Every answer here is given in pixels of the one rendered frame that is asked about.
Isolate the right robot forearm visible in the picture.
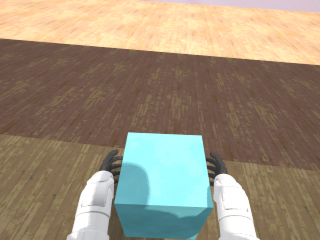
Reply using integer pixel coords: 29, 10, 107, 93
213, 174, 260, 240

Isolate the right robot hand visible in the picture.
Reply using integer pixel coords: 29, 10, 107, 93
205, 151, 228, 186

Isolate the carton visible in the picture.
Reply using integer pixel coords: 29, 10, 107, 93
114, 132, 214, 240

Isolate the left robot hand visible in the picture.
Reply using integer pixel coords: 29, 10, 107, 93
99, 149, 123, 184

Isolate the left robot forearm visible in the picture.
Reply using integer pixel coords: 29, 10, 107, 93
66, 170, 114, 240

